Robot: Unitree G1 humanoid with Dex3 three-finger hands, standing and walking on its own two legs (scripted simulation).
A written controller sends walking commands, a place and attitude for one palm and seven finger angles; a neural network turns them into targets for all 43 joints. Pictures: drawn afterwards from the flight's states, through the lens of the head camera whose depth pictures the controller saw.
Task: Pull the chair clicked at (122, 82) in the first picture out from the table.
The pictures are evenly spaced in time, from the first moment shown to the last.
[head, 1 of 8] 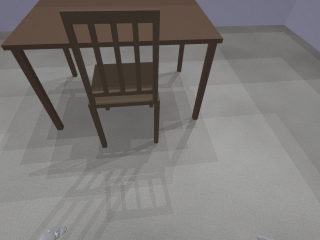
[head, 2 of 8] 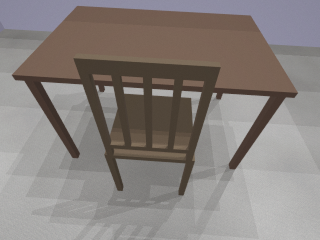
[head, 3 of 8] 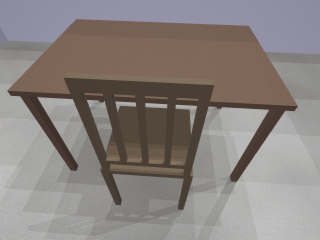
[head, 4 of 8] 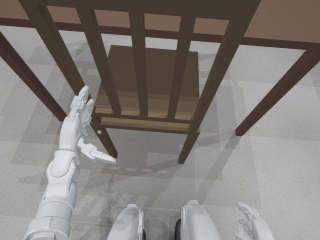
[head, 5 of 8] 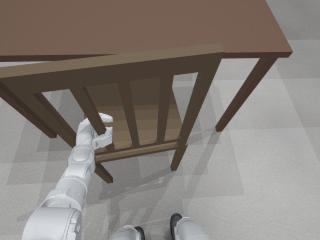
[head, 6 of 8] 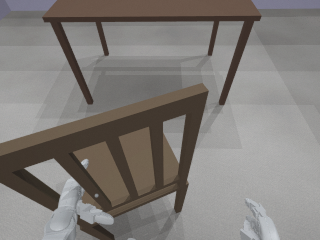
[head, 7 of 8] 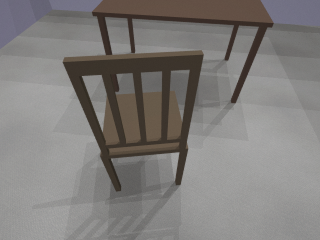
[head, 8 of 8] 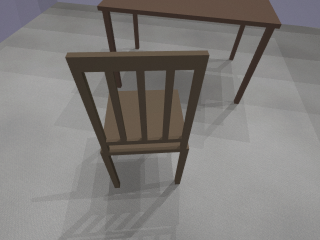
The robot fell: no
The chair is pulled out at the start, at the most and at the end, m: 0.00 0.73 0.69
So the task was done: yes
